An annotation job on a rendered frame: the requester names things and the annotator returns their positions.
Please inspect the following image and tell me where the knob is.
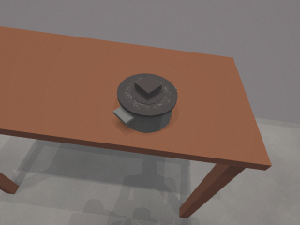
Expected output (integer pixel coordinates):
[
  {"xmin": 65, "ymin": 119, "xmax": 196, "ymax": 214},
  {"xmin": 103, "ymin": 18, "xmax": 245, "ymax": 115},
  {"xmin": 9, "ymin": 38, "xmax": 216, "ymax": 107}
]
[{"xmin": 134, "ymin": 75, "xmax": 162, "ymax": 98}]

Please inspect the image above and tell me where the lid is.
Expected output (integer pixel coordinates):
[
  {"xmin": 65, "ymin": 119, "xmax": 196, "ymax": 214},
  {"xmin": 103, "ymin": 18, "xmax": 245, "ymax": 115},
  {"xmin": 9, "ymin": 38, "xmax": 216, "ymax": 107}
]
[{"xmin": 117, "ymin": 73, "xmax": 178, "ymax": 118}]

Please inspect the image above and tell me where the table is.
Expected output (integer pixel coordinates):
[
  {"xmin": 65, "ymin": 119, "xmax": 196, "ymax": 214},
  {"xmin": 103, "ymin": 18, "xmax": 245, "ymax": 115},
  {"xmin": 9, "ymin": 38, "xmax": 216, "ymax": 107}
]
[{"xmin": 0, "ymin": 26, "xmax": 272, "ymax": 218}]

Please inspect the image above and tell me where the pot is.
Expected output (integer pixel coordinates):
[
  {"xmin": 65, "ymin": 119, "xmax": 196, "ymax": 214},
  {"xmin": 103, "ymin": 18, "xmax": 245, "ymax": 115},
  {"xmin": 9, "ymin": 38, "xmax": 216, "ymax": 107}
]
[{"xmin": 113, "ymin": 87, "xmax": 177, "ymax": 133}]

